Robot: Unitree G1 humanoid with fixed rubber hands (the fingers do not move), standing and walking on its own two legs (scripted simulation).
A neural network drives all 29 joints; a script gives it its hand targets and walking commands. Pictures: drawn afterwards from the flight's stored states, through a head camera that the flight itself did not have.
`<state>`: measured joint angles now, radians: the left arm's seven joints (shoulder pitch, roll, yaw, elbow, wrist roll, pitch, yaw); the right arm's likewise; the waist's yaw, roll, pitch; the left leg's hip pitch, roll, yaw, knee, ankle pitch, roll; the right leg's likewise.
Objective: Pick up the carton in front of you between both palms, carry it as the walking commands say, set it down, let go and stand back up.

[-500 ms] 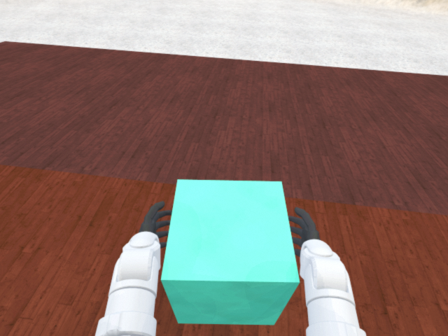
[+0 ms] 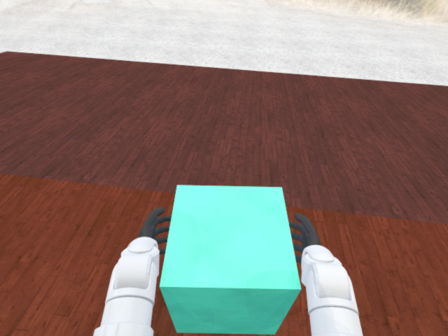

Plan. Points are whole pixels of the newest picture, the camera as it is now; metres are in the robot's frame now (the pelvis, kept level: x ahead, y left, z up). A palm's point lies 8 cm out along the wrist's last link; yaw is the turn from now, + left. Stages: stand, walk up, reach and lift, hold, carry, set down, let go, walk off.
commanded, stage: hold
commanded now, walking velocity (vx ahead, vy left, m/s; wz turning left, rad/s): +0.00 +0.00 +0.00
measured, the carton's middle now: (227, 262) +0.30 +0.00 -0.04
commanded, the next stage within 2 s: carry in 1.34 s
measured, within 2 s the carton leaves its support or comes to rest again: neither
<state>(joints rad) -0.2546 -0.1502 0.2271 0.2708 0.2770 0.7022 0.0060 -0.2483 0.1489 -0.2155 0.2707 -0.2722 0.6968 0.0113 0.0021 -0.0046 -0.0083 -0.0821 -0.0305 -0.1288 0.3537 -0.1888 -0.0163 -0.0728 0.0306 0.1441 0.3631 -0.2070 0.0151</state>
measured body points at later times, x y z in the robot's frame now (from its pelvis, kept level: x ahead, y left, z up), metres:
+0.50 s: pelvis -0.01 +0.00 +0.00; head -0.06 +0.00 +0.45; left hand +0.29 +0.15 +0.04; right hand +0.29 -0.15 +0.04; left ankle +0.01 +0.13 -0.75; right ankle +0.00 -0.13 -0.75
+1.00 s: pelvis +0.00 +0.00 +0.00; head -0.05 +0.00 +0.45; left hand +0.30 +0.15 +0.04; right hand +0.29 -0.15 +0.04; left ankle +0.01 +0.13 -0.75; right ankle +0.00 -0.13 -0.75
